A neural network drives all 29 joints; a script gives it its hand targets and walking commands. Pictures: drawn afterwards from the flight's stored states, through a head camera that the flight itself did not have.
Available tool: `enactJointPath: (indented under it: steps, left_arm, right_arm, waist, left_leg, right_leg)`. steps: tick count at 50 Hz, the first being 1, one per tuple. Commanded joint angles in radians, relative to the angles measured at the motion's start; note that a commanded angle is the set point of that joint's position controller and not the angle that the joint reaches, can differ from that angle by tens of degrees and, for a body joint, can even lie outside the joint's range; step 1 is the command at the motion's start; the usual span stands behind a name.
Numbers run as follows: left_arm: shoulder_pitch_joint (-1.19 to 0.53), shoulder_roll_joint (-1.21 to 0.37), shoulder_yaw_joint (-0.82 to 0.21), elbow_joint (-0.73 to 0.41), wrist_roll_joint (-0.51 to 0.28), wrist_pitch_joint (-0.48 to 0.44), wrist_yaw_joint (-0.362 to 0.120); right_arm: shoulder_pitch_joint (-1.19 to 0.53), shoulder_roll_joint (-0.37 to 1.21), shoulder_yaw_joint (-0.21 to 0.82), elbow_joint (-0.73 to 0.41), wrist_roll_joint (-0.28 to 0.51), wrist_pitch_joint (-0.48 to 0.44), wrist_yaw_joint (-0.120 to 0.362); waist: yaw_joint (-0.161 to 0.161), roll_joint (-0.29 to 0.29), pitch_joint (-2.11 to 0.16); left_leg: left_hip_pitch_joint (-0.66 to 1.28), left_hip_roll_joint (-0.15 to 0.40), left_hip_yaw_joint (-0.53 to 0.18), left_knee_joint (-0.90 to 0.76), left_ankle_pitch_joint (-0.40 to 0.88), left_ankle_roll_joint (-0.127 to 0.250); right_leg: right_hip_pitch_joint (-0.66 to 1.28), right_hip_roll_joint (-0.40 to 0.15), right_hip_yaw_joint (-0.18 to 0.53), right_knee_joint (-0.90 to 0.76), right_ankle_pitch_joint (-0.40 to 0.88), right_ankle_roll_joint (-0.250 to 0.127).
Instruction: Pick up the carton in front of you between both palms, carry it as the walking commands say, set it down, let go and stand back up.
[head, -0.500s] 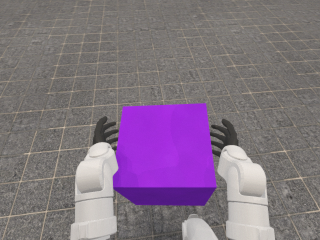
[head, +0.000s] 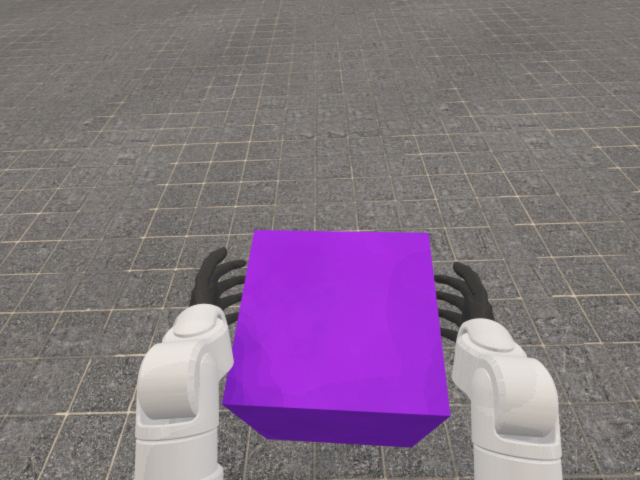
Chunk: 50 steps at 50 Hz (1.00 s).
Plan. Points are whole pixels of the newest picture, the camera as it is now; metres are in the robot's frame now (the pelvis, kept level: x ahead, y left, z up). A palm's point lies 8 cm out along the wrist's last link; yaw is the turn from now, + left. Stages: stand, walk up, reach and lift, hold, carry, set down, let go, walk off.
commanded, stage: carry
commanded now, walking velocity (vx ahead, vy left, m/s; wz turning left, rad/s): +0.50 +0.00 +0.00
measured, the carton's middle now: (339, 347) +0.31 +0.00 +0.00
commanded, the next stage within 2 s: none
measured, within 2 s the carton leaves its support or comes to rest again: neither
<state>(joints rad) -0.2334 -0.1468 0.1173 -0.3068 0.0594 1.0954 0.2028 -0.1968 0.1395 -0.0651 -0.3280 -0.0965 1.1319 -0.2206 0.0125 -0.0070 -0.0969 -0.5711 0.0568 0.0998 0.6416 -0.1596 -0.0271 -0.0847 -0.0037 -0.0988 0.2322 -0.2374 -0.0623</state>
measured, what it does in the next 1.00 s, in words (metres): walks ahead: left foot, then right foot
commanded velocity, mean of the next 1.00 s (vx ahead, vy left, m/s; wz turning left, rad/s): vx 0.50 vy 0.00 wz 0.00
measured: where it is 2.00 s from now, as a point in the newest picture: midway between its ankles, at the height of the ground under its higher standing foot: (346, 246)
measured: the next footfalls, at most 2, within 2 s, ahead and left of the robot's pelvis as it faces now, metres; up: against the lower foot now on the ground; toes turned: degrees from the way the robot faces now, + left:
left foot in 0.14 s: +0.27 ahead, +0.12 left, +0.00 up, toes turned +7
right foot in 0.64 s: +0.57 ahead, -0.11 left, +0.00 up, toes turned -12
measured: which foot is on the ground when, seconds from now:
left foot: up 0.00-0.12, down 0.14-0.68, up 0.70-1.00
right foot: down 0.00-0.14, up 0.16-0.62, down 0.64-1.00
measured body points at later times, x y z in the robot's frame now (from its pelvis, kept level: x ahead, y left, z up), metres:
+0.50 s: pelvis +0.30 +0.03 +0.00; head +0.28 +0.04 +0.45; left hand +0.57 +0.17 +0.10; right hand +0.55 -0.13 +0.09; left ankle +0.23 +0.11 -0.75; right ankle +0.42 -0.13 -0.71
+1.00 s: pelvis +0.61 -0.02 +0.00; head +0.61 -0.03 +0.45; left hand +0.88 +0.12 +0.10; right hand +0.87 -0.17 +0.09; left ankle +0.73 +0.13 -0.71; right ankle +0.53 -0.11 -0.75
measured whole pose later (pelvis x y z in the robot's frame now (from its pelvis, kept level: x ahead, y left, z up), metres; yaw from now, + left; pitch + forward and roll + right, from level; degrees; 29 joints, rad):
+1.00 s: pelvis +0.61 -0.02 +0.00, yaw -1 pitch +4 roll +1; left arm -0.11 -0.13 0.03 -0.46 0.08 1.19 0.20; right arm -0.08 0.13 0.01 -0.49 -0.10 1.26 -0.23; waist 0.01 0.01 -0.09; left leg -0.58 0.11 0.11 0.66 -0.13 -0.02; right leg -0.07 -0.03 -0.19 0.24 -0.24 -0.03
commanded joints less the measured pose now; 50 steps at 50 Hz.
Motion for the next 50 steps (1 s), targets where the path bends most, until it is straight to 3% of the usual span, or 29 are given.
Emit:
enactJointPath:
  steps: [1,4,6,7,8,9,10,12,13,15,19,23,28,30,32,33,34,35,36,37,38,39,40,43,46,50]
  left_arm:
    - [-0.249,-0.893,-0.611,-0.035,-0.291,0.068,-0.215]
    - [-0.194,-0.915,-0.614,-0.052,-0.278,0.089,-0.222]
    - [-0.172,-0.931,-0.626,-0.084,-0.282,0.098,-0.227]
    - [-0.184,-0.923,-0.634,-0.102,-0.284,0.101,-0.227]
    - [-0.207,-0.912,-0.644,-0.125,-0.292,0.108,-0.227]
    - [-0.246,-0.922,-0.663,-0.162,-0.304,0.114,-0.227]
    - [-0.249,-0.938,-0.682,-0.16,-0.321,0.115,-0.229]
    - [-0.24,-0.991,-0.683,-0.151,-0.325,0.105,-0.237]
    - [-0.233,-1.012,-0.684,-0.143,-0.323,0.098,-0.24]
    - [-0.206,-1.033,-0.679,-0.135,-0.312,0.086,-0.239]
    - [-0.158,-1.018,-0.675,-0.137,-0.283,0.077,-0.226]
    - [-0.156,-0.956,-0.679,-0.181,-0.288,0.099,-0.209]
    - [-0.174,-0.852,-0.667,-0.189,-0.299,0.146,-0.193]
    - [-0.184,-0.828,-0.655,-0.182,-0.304,0.16,-0.19]
    - [-0.166,-0.819,-0.637,-0.157,-0.305,0.167,-0.188]
    - [-0.146,-0.816,-0.625,-0.146,-0.3,0.168,-0.187]
    - [-0.164,-0.814,-0.612,-0.129,-0.294,0.163,-0.188]
    - [-0.142,-0.852,-0.613,-0.123,-0.299,0.16,-0.194]
    - [-0.155,-0.896,-0.622,-0.137,-0.304,0.154,-0.204]
    - [-0.166,-0.946,-0.632,-0.141,-0.309,0.144,-0.215]
    - [-0.19,-0.985,-0.644,-0.155,-0.316,0.132,-0.225]
    - [-0.21,-1.014,-0.654,-0.163,-0.325,0.122,-0.234]
    - [-0.22,-1.03,-0.661,-0.17,-0.333,0.113,-0.241]
    - [-0.205,-1.031,-0.668,-0.178,-0.34,0.098,-0.255]
    - [-0.187,-0.992,-0.669,-0.197,-0.343,0.101,-0.254]
    - [-0.148,-0.914,-0.653,-0.197,-0.322,0.124,-0.234]
  right_arm:
    - [-0.415,0.921,0.639,-0.13,0.324,0.015,0.175]
    - [-0.373,0.926,0.637,-0.151,0.344,0.044,0.2]
    - [-0.328,0.939,0.626,-0.163,0.35,0.054,0.214]
    - [-0.322,0.933,0.617,-0.166,0.349,0.057,0.219]
    - [-0.308,0.915,0.606,-0.171,0.341,0.061,0.222]
    - [-0.34,0.92,0.607,-0.158,0.344,0.055,0.226]
    - [-0.328,0.945,0.608,-0.171,0.361,0.053,0.231]
    - [-0.358,0.987,0.616,-0.208,0.362,0.044,0.235]
    - [-0.375,1.006,0.627,-0.219,0.368,0.037,0.237]
    - [-0.381,1.013,0.639,-0.229,0.375,0.029,0.241]
    - [-0.342,0.973,0.645,-0.246,0.376,0.029,0.248]
    - [-0.316,0.903,0.638,-0.277,0.373,0.052,0.236]
    - [-0.292,0.808,0.609,-0.263,0.346,0.095,0.206]
    - [-0.304,0.789,0.604,-0.263,0.342,0.108,0.196]
    - [-0.314,0.778,0.605,-0.266,0.344,0.12,0.189]
    - [-0.332,0.765,0.606,-0.274,0.347,0.125,0.188]
    - [-0.347,0.78,0.623,-0.297,0.352,0.131,0.188]
    - [-0.363,0.8,0.637,-0.294,0.366,0.13,0.194]
    - [-0.372,0.856,0.655,-0.282,0.373,0.121,0.203]
    - [-0.376,0.901,0.658,-0.278,0.377,0.109,0.211]
    - [-0.379,0.948,0.662,-0.272,0.378,0.095,0.219]
    - [-0.38,0.984,0.666,-0.268,0.376,0.081,0.224]
    - [-0.378,1.004,0.665,-0.266,0.37,0.069,0.226]
    - [-0.348,1.017,0.663,-0.262,0.348,0.045,0.221]
    - [-0.337,0.993,0.666,-0.282,0.345,0.045,0.211]
    - [-0.319,0.92,0.661,-0.296,0.351,0.076,0.203]
  waist:
    - [0.013,-0.149,-0.164]
    - [0.014,-0.15,-0.128]
    - [-0.008,-0.122,-0.184]
    - [-0.024,-0.082,-0.242]
    - [-0.039,0.07,-0.304]
    - [-0.038,0.311,-0.337]
    - [-0.037,0.277,-0.313]
    - [-0.031,0.097,-0.277]
    - [-0.028,0.047,-0.25]
    - [-0.026,0.078,-0.245]
    - [-0.028,0.114,-0.195]
    - [-0.031,0.131,-0.133]
    - [-0.033,0.159,-0.06]
    - [-0.029,0.17,-0.065]
    - [-0.006,0.11,-0.159]
    - [0.018,0.009,-0.226]
    - [0.023,-0.266,-0.316]
    - [0.014,-0.292,-0.285]
    - [0.011,-0.215,-0.29]
    - [0.01,-0.117,-0.294]
    - [0.003,-0.054,-0.276]
    - [-0.002,-0.058,-0.268]
    - [-0.002,-0.088,-0.268]
    - [-0.003,-0.122,-0.238]
    - [-0.001,-0.124,-0.185]
    - [0.007,-0.136,-0.126]
  left_leg:
    - [-0.044,-0.02,0.057,-0.081,0.086,0.005]
    - [0.054,-0.031,0.089,-0.173,0.117,0.026]
    - [0.303,-0.087,0.154,-0.247,0.101,0.041]
    - [0.513,-0.061,0.119,-0.226,0.048,0.052]
    - [0.672,0.143,-0.19,-0.283,-0.065,0.102]
    - [0.865,0.357,-0.605,-0.371,-0.105,0.246]
    - [0.819,0.368,-0.632,-0.412,-0.061,0.27]
    - [0.701,0.318,-0.442,-0.407,0.038,0.229]
    - [0.619,0.296,-0.363,-0.43,0.041,0.198]
    - [0.554,0.256,-0.253,-0.475,-0.015,0.164]
    - [0.571,0.229,-0.157,-0.531,-0.031,0.178]
    - [0.596,0.191,-0.073,-0.512,0.117,0.16]
    - [0.637,0.182,-0.02,-0.46,0.262,0.134]
    - [0.635,0.182,0.01,-0.38,0.379,0.116]
    - [0.513,0.122,0.105,-0.105,0.481,0.066]
    - [0.356,0.079,0.123,0.116,0.294,0.028]
    - [0.067,-0.038,0.085,0.434,0.008,-0.023]
    - [-0.074,-0.076,-0.024,0.586,-0.316,-0.005]
    - [-0.107,-0.011,-0.087,0.663,-0.311,0.03]
    - [-0.1,0.03,-0.104,0.642,-0.26,0.045]
    - [-0.076,0.063,-0.112,0.571,-0.203,0.05]
    - [-0.036,0.078,-0.107,0.493,-0.156,0.047]
    - [-0.007,0.067,-0.08,0.44,-0.13,0.041]
    - [-0.014,0.059,-0.032,0.287,-0.082,0.014]
    - [-0.037,0.051,0.009,0.099,0.001,0.0]
    - [-0.017,0.022,0.061,-0.062,0.093,0.012]
  right_leg:
    - [0.221,-0.216,0.092,-0.001,0.565,-0.06]
    - [0.205,-0.214,0.056,0.048,0.651,-0.033]
    - [0.13,-0.174,-0.02,0.23,0.721,-0.001]
    - [0.003,-0.144,-0.047,0.379,0.616,0.022]
    - [-0.175,-0.097,-0.076,0.625,0.315,0.058]
    - [-0.492,0.035,-0.032,0.867,-0.13,0.082]
    - [-0.572,0.0,0.074,1.002,-0.234,0.056]
    - [-0.573,-0.083,0.103,0.995,-0.159,0.031]
    - [-0.538,-0.111,0.106,0.919,-0.109,0.033]
    - [-0.474,-0.11,0.073,0.782,-0.068,0.045]
    - [-0.516,-0.107,0.014,0.57,0.023,0.082]
    - [-0.53,-0.094,-0.038,0.411,0.137,0.093]
    - [-0.499,-0.069,-0.081,0.294,0.179,0.064]
    - [-0.397,-0.046,-0.114,0.253,0.151,0.043]
    - [-0.065,0.014,-0.164,0.206,0.091,0.031]
    - [0.121,-0.119,0.036,0.155,-0.008,0.004]
    - [0.333,-0.383,0.512,0.058,-0.075,-0.14]
    - [0.337,-0.414,0.615,-0.012,0.137,-0.175]
    - [0.316,-0.396,0.488,0.036,0.255,-0.162]
    - [0.264,-0.373,0.401,0.054,0.311,-0.132]
    - [0.195,-0.353,0.327,0.035,0.294,-0.096]
    - [0.138,-0.329,0.263,0.0,0.223,-0.064]
    - [0.113,-0.312,0.213,-0.022,0.186,-0.055]
    - [0.093,-0.295,0.142,-0.078,0.113,-0.075]
    - [0.119,-0.266,0.076,-0.085,0.179,-0.075]
    - [0.148,-0.245,0.014,-0.061,0.298,-0.058]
